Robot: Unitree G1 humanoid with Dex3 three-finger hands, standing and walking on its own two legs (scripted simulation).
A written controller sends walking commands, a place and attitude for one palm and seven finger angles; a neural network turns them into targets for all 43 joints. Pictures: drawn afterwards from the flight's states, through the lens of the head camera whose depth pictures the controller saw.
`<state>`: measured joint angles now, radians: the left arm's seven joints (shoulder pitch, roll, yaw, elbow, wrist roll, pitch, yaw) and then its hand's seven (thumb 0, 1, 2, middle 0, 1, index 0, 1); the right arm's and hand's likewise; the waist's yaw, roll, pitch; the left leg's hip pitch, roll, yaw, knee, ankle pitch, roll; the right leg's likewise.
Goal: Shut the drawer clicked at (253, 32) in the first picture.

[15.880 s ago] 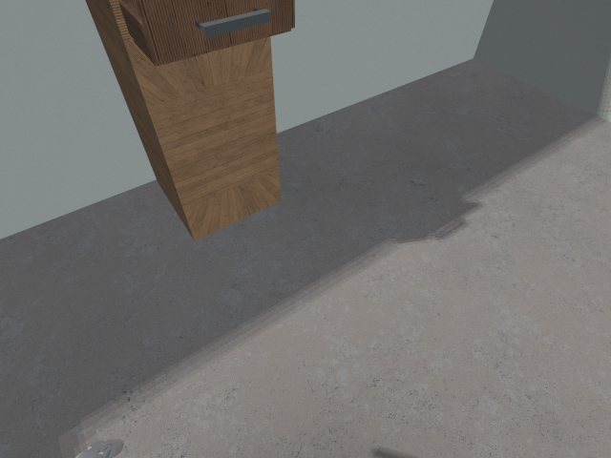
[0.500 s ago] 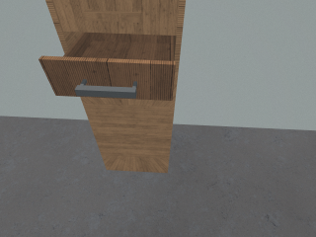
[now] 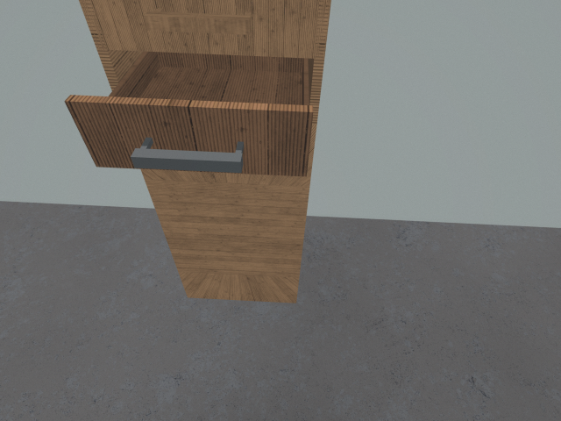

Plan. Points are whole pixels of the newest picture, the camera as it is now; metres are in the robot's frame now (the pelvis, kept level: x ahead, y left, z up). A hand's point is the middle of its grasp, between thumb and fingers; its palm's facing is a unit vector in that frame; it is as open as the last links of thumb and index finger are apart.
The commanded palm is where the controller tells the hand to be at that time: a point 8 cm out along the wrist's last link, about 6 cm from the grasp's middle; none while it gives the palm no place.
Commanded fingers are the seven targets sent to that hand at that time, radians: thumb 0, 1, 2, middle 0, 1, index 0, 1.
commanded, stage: look again from close up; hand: left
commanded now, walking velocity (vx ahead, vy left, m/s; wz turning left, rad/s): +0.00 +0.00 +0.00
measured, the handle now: (191, 152) +0.48 +0.18 +0.13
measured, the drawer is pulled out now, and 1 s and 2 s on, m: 0.19 0.19 0.19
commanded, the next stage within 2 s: raise the hand and make a fist in 0.16 s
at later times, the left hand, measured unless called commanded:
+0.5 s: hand (172, 355) +0.20 +0.16 +0.02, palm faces +0.18 -0.98 -0.06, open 6.8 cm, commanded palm +0.12 +0.21 -0.02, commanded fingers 0.00 0.90 0.90 -0.46 -0.58 -0.46 -0.58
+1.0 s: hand (178, 318) +0.23 +0.15 +0.06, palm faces -0.03 -1.00 -0.07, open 4.3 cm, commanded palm +0.19 +0.21 +0.08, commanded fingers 0.00 0.90 0.90 -0.96 -1.12 -0.96 -1.12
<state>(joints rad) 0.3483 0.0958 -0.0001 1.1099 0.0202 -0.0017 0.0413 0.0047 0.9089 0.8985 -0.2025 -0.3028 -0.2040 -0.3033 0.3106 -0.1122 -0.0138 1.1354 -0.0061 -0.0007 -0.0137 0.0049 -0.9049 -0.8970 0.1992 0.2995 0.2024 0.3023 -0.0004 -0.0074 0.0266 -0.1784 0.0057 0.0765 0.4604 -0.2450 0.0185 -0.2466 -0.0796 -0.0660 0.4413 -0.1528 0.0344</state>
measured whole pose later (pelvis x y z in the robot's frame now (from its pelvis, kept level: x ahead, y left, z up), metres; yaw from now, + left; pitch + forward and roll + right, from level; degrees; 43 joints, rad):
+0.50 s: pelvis +0.00 +0.00 -0.02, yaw +4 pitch +1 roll +1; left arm 0.43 0.15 0.00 0.01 -0.16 -0.23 0.05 0.04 0.96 0.90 -0.28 -0.40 -0.29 -0.40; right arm 0.34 -0.27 -0.03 0.73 0.03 -0.36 -0.06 0.02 -0.92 -0.90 0.20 0.30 0.20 0.30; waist -0.05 0.03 -0.07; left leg -0.39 -0.02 0.02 0.71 -0.34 0.02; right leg -0.45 -0.07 -0.02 0.72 -0.32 0.01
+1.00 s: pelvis +0.03 -0.02 -0.04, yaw +6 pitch +5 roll -1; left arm 0.37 0.23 0.10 -0.23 -0.24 -0.14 -0.29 0.02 0.90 0.90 -0.77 -0.92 -0.77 -0.92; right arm 0.24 -0.19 0.07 0.54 0.04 -0.24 -0.04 0.01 -0.90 -0.90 0.20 0.30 0.21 0.30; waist 0.03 0.05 -0.07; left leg -0.49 0.02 -0.04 0.86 -0.47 -0.02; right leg -0.51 -0.03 -0.08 0.83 -0.41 0.00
